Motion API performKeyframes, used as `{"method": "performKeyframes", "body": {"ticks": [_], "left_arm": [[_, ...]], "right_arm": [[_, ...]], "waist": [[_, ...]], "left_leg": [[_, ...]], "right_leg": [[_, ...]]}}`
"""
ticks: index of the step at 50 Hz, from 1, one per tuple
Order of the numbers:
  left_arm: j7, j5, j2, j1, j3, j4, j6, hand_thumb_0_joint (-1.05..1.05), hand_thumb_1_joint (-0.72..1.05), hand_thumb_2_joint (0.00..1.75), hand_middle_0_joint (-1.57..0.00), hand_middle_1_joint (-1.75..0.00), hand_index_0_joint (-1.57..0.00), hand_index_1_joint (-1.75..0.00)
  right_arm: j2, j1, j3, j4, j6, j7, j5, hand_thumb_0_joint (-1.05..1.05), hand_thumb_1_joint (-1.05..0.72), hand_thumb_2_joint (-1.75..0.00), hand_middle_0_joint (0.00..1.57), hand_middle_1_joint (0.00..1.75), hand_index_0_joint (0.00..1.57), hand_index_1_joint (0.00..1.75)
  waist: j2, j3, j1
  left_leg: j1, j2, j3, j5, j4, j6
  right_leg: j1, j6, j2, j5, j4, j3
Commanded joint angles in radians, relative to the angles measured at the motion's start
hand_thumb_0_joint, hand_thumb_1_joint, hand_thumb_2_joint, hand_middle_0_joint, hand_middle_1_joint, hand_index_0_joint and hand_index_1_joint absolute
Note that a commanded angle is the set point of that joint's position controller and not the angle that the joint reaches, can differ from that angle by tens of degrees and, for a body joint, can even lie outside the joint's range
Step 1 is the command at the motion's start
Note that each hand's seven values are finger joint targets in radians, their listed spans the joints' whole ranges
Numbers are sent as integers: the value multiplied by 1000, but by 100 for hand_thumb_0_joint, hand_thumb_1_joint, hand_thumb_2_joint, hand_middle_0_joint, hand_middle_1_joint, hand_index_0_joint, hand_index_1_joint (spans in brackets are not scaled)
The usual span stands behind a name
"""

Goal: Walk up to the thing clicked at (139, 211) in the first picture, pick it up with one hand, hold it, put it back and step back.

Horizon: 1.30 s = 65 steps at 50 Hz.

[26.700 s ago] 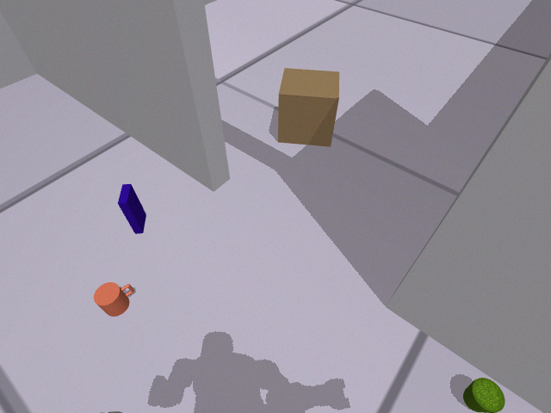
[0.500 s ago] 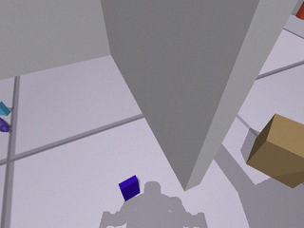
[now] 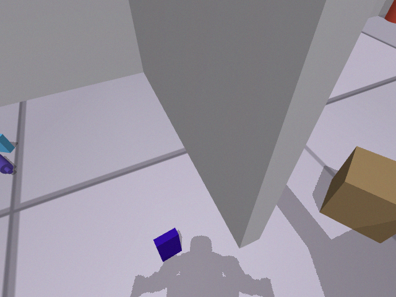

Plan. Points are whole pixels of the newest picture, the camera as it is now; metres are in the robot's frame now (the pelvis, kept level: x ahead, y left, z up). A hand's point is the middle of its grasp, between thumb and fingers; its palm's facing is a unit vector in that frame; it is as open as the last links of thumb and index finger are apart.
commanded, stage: stand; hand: left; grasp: from the side
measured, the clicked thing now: (168, 245) +0.43 +0.18 -0.67
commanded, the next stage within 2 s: step back in 1.12 s
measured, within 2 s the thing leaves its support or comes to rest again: neither
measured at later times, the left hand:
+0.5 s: hand out of the picture +0.09 +0.24 -0.16, palm faces -0.02 -0.94 -0.33, open 7.4 cm
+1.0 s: hand out of the picture +0.09 +0.24 -0.15, palm faces -0.03 -0.94 -0.34, open 7.4 cm
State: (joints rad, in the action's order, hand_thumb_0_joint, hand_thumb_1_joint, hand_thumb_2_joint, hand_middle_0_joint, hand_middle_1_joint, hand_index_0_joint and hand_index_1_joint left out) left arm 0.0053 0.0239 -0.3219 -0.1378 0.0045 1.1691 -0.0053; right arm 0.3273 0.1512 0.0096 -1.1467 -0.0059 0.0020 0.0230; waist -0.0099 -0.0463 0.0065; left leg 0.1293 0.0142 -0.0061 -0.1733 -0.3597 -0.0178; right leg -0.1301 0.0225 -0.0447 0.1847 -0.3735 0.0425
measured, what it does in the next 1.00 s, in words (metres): stands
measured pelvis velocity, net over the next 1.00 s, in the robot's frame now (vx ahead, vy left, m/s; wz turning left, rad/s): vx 0.01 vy -0.01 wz -0.02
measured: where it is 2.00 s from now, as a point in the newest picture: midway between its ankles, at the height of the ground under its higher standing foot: outside the picture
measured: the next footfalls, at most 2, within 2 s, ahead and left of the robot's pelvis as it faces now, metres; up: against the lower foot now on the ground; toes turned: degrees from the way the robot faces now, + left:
right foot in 1.80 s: -0.08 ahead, -0.08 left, +0.00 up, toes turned -1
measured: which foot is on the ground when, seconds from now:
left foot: down 0.00-1.00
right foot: down 0.00-1.00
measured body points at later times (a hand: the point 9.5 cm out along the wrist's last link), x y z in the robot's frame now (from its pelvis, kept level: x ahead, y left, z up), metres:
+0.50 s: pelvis +0.02 +0.00 +0.00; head +0.02 -0.01 +0.45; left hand +0.09 +0.29 -0.13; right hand +0.08 -0.30 -0.14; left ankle +0.02 +0.13 -0.75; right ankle +0.01 -0.13 -0.75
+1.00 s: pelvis +0.01 -0.01 +0.00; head +0.02 -0.01 +0.45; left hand +0.09 +0.29 -0.13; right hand +0.08 -0.30 -0.14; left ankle +0.02 +0.13 -0.75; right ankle +0.01 -0.13 -0.75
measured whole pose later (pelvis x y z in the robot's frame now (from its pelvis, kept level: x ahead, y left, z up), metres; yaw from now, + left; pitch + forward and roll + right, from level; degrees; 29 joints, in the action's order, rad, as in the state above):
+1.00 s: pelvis +0.01 -0.01 +0.00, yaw -1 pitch -3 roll +0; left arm 0.00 0.01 -0.33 -0.11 0.01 1.15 -0.01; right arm 0.34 0.12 0.00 -1.15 0.00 0.00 0.02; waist 0.00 -0.04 0.00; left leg 0.09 0.03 0.01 -0.17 -0.31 -0.03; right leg -0.11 0.01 -0.03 0.18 -0.33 0.03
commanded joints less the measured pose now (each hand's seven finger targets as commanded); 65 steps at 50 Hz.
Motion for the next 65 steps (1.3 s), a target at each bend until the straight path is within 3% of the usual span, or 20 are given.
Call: {"method": "performKeyframes", "body": {"ticks": [1, 6, 10, 15, 24, 33, 39, 44, 55, 56, 59, 60, 63, 64, 65], "left_arm": [[18, 0, -208, 40, 34, -53, -24, 0, 90, 90, -20, -30, -20, -30], [18, -7, -204, 49, 36, -50, -27, 0, 90, 90, -20, -30, -20, -30], [16, -6, -209, 49, 36, -45, -26, 0, 90, 90, -20, -30, -20, -30], [16, -9, -206, 55, 38, -47, -29, 0, 90, 90, -20, -30, -20, -30], [14, -11, -209, 73, 40, -50, -23, 0, 90, 90, -20, -30, -20, -30], [14, -11, -218, 79, 43, -63, -30, 0, 90, 90, -20, -30, -20, -30], [13, -10, -219, 82, 42, -66, -27, 0, 90, 90, -20, -30, -20, -30], [11, -11, -224, 81, 43, -73, -27, 0, 90, 90, -20, -30, -20, -30], [9, -11, -226, 64, 40, -77, -27, 0, 90, 90, -20, -30, -20, -30], [11, -28, -298, 57, 90, -105, -17, 0, 90, 90, -20, -30, -20, -30], [16, -30, -302, 34, 103, -151, -9, 0, 90, 90, -20, -30, -20, -30], [16, -28, -311, 49, 109, -170, -5, 0, 90, 90, -20, -30, -20, -30], [21, -7, -330, 130, 116, -245, 4, 0, 90, 90, -20, -30, -20, -30], [22, 2, -333, 148, 118, -271, 7, 0, 90, 90, -20, -30, -20, -30], [24, 5, -326, 172, 114, -287, 9, 0, 90, 90, -20, -30, -20, -30]], "right_arm": [[193, -51, 37, 56, 26, 15, -2, 0, -90, -90, 20, 30, 20, 30], [199, -50, 33, 47, 28, 17, -1, 0, -90, -90, 20, 30, 20, 30], [201, -51, 31, 45, 27, 15, -5, 0, -90, -90, 20, 30, 20, 30], [206, -58, 30, 44, 33, 18, -6, 0, -90, -90, 20, 30, 20, 30], [205, -71, 29, 43, 33, 18, -5, 0, -90, -90, 20, 30, 20, 30], [212, -75, 30, 48, 33, 16, -7, 0, -90, -90, 20, 30, 20, 30], [208, -72, 30, 46, 32, 14, -6, 0, -90, -90, 20, 30, 20, 30], [217, -78, 34, 48, 32, 13, -7, 0, -90, -90, 20, 30, 20, 30], [209, -75, 33, 46, 32, 8, -6, 0, -90, -90, 20, 30, 20, 30], [267, -103, 54, 72, 14, 3, -10, 0, -90, -90, 20, 30, 20, 30], [244, -66, 60, 114, -1, 1, -25, 0, -90, -90, 20, 30, 20, 30], [237, -52, 64, 123, -7, 1, -25, 0, -90, -90, 20, 30, 20, 30], [223, 7, 80, 148, -32, -4, -17, 0, -90, -90, 20, 30, 20, 30], [227, 29, 85, 162, -39, -7, -17, 0, -90, -90, 20, 30, 20, 30], [225, 52, 87, 169, -42, -8, -20, 0, -90, -90, 20, 30, 20, 30]], "waist": [[17, 18, 3], [-3, 50, 2], [13, 24, 0], [1, 72, 1], [4, 56, -2], [12, 81, -5], [18, 44, -9], [4, 72, -8], [6, 29, -5], [15, -76, -1], [56, 62, -13], [83, 99, -14], [193, 116, -32], [217, 113, -39], [229, 105, -52]], "left_leg": [[26, 93, -86, 17, 87, 32], [13, 99, -75, 67, 77, 34], [10, 97, -76, 39, 92, 28], [-29, 109, -70, 157, 75, 29], [-18, 111, -62, 126, 100, 21], [-41, 117, -59, 174, 88, 25], [-24, 116, -60, 118, 108, 19], [-35, 118, -58, 106, 104, 25], [-8, 114, -61, 56, 114, 23], [75, 92, -76, 189, -4, 51], [51, 54, -34, 201, -147, 56], [46, 23, -18, 157, -220, 51], [91, -52, -9, -276, -471, 57], [106, -47, -37, -341, -550, 67], [110, -29, -61, -344, -543, 73]], "right_leg": [[-7, -33, -87, 21, 92, -94], [32, -35, -95, -74, 88, -99], [6, -29, -84, -26, 98, -92], [50, -31, -96, -174, 82, -96], [41, -31, -88, -131, 88, -89], [60, -29, -97, -199, 89, -94], [30, -29, -90, -117, 102, -91], [40, -38, -94, -125, 97, -101], [9, -36, -86, -54, 109, -103], [-68, -44, -80, -249, 33, -130], [-28, -108, -121, -352, -2, -153], [-38, -143, -157, -360, 5, -189], [-128, -262, -290, -346, 15, -279], [-159, -278, -308, -347, -4, -278], [-171, -270, -300, -378, -42, -261]]}}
